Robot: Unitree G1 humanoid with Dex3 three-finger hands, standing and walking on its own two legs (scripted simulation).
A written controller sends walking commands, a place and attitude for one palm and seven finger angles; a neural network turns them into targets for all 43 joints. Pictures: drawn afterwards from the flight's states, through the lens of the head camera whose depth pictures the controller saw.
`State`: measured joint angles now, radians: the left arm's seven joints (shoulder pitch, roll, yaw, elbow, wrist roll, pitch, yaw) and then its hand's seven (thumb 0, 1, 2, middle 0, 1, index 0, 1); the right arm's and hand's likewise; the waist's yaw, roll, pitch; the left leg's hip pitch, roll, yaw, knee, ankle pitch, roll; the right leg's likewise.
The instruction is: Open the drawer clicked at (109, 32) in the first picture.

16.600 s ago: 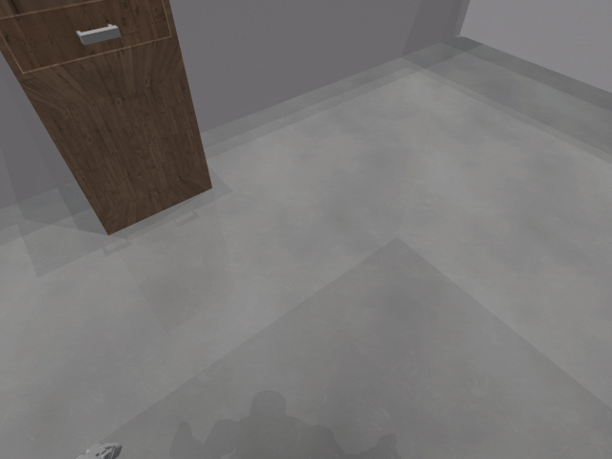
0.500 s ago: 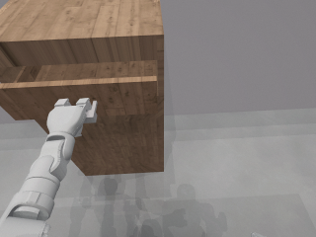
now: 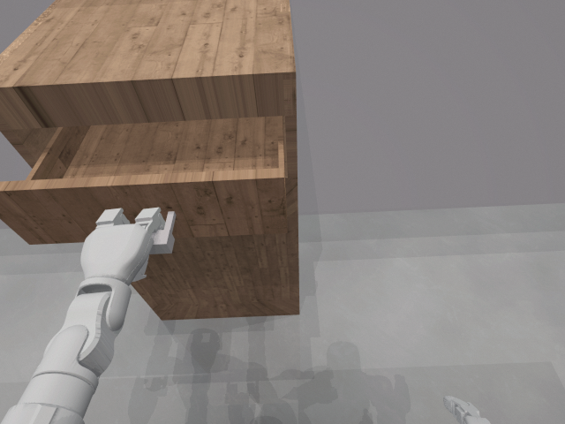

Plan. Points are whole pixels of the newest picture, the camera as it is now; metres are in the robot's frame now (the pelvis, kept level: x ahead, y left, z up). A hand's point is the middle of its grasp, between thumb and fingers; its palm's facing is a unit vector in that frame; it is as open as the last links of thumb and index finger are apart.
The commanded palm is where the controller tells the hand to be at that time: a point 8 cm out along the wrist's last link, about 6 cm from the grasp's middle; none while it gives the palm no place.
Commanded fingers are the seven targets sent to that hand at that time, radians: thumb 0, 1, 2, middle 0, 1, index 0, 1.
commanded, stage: pull the drawer open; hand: left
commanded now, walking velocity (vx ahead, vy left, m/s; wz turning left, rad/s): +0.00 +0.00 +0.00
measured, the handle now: (138, 230) +0.39 +0.24 +0.05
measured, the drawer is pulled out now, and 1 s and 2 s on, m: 0.14 0.28 0.30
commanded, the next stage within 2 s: open the thumb to release the handle in 1.62 s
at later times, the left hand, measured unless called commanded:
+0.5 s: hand (126, 304) +0.28 +0.23 +0.03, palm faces -0.01 -0.09 -1.00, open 5.8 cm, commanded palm +0.24 +0.25 +0.08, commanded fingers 0.00 0.90 0.90 -0.40 -1.35 -0.40 -1.35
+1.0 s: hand (111, 359) +0.21 +0.23 +0.03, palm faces +0.01 -0.09 -1.00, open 5.9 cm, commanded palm +0.17 +0.24 +0.08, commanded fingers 0.00 0.90 0.90 -0.40 -1.35 -0.40 -1.35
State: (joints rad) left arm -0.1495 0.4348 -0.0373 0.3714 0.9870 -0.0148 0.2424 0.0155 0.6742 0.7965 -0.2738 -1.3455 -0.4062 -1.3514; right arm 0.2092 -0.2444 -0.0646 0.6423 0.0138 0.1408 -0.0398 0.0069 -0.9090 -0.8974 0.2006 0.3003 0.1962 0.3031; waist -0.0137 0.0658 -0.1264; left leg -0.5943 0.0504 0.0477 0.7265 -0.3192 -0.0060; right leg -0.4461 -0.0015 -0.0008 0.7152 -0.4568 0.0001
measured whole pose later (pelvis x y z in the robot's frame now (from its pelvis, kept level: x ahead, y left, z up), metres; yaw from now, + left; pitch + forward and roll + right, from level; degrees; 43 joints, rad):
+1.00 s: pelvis -0.01 -0.01 -0.01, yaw +1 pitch +8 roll +0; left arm 0.37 0.43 -0.03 -0.09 0.97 -0.04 0.31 0.03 0.65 0.81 -0.29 -1.34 -0.42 -1.35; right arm 0.11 -0.23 -0.04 0.61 -0.02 0.09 -0.02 0.01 -0.91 -0.90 0.20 0.30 0.20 0.30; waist 0.04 0.07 -0.11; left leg -0.57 0.05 0.03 0.77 -0.33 -0.02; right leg -0.43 0.00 -0.01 0.78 -0.49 -0.01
